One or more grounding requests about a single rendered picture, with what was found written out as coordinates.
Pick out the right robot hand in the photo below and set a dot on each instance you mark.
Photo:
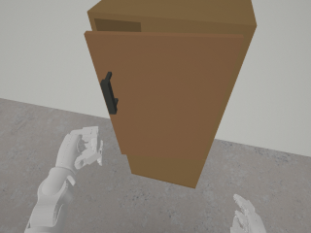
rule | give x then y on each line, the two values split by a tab
250	220

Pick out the robot left forearm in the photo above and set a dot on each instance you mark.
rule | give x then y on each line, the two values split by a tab
54	194

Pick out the left robot hand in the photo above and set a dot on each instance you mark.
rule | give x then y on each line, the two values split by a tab
73	154

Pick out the cupboard door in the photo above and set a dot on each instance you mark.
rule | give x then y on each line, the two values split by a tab
170	87

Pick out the handle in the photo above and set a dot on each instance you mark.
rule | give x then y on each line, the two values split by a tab
108	94

